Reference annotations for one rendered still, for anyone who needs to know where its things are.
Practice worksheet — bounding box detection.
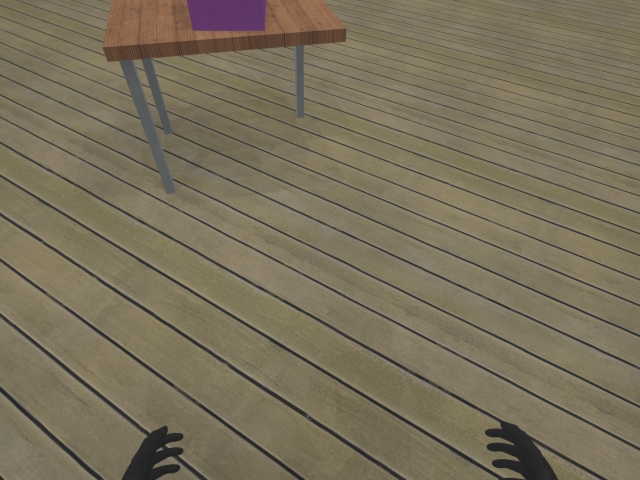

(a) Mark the table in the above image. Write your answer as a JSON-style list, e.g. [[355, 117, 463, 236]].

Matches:
[[102, 0, 346, 194]]

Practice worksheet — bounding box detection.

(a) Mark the carton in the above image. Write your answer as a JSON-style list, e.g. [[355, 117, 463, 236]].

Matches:
[[187, 0, 266, 31]]

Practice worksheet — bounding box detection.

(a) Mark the robot right hand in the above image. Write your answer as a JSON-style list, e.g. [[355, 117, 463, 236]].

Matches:
[[485, 421, 558, 480]]

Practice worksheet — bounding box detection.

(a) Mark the robot left hand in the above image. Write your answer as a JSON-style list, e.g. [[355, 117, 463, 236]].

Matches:
[[122, 426, 183, 480]]

